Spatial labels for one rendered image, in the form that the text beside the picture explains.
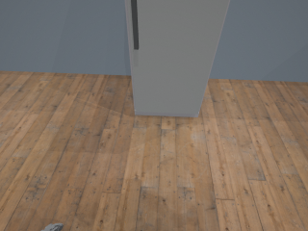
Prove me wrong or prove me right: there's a fridge door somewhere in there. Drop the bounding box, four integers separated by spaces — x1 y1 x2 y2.
127 0 229 115

